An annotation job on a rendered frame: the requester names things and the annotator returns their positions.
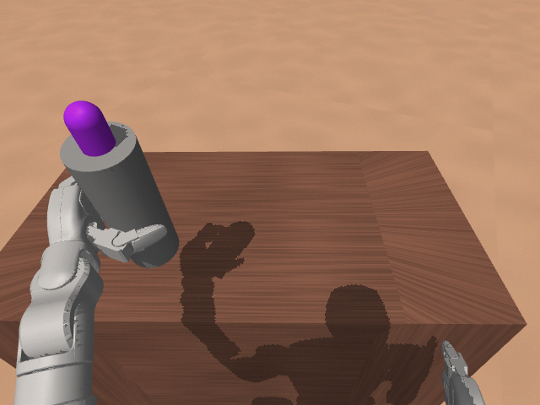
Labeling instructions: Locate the bottle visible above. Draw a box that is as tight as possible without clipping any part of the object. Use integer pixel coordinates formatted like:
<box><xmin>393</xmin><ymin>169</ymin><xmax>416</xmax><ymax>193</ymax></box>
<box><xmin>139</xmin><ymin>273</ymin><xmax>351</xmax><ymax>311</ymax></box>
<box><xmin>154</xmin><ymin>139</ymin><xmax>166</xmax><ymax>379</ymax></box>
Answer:
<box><xmin>60</xmin><ymin>100</ymin><xmax>179</xmax><ymax>268</ymax></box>

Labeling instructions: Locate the left robot arm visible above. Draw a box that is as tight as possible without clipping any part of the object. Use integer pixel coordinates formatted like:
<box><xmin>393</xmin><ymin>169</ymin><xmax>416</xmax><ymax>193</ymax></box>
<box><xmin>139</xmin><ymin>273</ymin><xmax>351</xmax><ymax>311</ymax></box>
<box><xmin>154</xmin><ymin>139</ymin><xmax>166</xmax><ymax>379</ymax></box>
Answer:
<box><xmin>13</xmin><ymin>240</ymin><xmax>104</xmax><ymax>405</ymax></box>

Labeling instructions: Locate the right robot hand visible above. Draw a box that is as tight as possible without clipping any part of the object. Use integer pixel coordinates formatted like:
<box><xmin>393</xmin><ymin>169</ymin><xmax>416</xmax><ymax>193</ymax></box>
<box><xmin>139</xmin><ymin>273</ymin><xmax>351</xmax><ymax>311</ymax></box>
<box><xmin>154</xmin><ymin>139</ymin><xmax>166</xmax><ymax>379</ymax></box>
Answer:
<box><xmin>441</xmin><ymin>340</ymin><xmax>485</xmax><ymax>405</ymax></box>

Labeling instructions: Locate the left robot hand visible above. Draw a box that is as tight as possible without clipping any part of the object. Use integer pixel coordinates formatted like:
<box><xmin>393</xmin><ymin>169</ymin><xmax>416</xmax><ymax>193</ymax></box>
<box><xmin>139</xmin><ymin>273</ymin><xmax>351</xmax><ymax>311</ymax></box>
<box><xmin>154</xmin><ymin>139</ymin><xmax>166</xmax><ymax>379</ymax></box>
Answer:
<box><xmin>47</xmin><ymin>176</ymin><xmax>167</xmax><ymax>263</ymax></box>

